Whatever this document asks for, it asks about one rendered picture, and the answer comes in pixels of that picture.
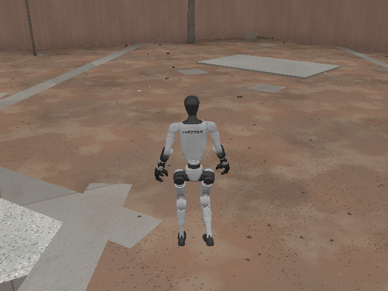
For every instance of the left robot shin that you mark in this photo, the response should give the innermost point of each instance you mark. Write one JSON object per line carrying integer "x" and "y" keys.
{"x": 181, "y": 217}

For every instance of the left robot upper arm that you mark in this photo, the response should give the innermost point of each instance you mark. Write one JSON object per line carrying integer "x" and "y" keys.
{"x": 170, "y": 138}

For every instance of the left robot hand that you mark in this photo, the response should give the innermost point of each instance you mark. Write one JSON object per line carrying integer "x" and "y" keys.
{"x": 158, "y": 172}

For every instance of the left robot forearm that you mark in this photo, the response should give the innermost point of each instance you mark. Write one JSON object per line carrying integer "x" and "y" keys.
{"x": 162, "y": 161}

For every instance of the right robot upper arm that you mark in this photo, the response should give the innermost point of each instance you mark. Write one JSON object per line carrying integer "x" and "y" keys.
{"x": 211, "y": 127}

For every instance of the right robot foot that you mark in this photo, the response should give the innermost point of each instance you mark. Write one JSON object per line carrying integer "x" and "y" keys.
{"x": 209, "y": 241}

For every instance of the right robot hand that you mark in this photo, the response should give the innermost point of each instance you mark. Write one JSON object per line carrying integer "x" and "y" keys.
{"x": 220, "y": 166}

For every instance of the right robot forearm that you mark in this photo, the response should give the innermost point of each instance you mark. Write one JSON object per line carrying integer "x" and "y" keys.
{"x": 222, "y": 157}

